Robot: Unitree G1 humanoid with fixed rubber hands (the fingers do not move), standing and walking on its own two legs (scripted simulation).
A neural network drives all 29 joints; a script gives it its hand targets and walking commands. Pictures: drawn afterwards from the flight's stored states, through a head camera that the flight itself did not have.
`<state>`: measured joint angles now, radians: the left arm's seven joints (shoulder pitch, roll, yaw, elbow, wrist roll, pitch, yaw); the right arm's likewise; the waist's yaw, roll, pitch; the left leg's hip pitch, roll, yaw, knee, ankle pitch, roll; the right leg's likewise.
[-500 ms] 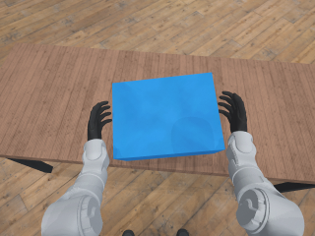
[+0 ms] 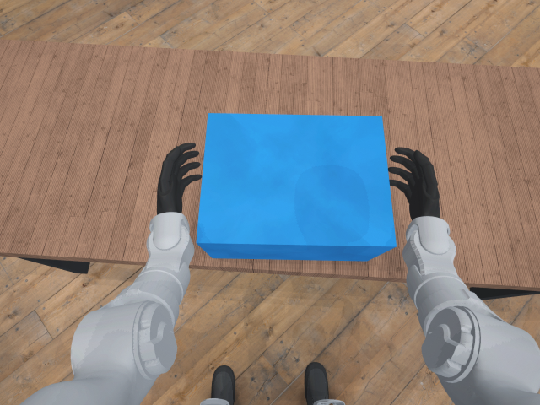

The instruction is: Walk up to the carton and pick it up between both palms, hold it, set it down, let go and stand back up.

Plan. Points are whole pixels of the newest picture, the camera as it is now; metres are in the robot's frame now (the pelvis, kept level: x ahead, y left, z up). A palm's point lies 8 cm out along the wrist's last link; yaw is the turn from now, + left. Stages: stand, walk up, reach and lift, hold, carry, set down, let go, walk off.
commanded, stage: set down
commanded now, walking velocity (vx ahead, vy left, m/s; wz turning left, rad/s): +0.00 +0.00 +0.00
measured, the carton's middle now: (292, 191) +0.46 -0.03 -0.13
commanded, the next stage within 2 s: none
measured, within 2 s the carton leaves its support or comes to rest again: neither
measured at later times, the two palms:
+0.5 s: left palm (173, 198) +0.42 +0.16 -0.06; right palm (420, 204) +0.41 -0.22 -0.05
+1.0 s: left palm (173, 198) +0.42 +0.16 -0.06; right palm (420, 204) +0.41 -0.22 -0.05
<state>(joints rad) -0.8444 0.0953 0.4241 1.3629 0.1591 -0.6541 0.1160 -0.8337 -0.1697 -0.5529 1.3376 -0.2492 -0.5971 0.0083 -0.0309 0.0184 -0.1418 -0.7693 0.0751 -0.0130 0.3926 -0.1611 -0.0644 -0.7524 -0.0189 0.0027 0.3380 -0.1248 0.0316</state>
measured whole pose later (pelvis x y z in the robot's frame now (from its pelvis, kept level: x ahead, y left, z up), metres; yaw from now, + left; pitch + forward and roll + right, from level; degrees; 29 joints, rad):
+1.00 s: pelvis -0.02 +0.00 -0.01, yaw -1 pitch +35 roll -2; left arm -0.94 0.15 0.42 1.43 0.14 -0.73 0.09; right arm -0.94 -0.22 -0.55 1.43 -0.25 -0.68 0.03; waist -0.03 0.03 -0.15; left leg -0.92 0.08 0.00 0.47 -0.16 -0.06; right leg -0.89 -0.01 0.00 0.39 -0.11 0.03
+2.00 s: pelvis -0.04 +0.00 -0.02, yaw -1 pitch +36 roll -1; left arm -1.00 0.17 0.47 1.43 0.14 -0.69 0.06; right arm -1.01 -0.22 -0.57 1.43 -0.25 -0.64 0.03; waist -0.03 0.03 -0.15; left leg -1.00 0.08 0.00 0.53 -0.16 -0.05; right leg -0.98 -0.01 0.01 0.46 -0.12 0.03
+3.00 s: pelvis -0.06 +0.01 -0.06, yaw -3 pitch +40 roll -2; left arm -1.22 0.28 -0.13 1.63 -0.33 -0.40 0.10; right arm -1.21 -0.45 0.21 1.54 0.46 -0.35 0.14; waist 0.00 0.03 -0.37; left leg -1.25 0.10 0.00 0.84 -0.28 -0.04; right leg -1.24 0.00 0.04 0.76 -0.21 0.05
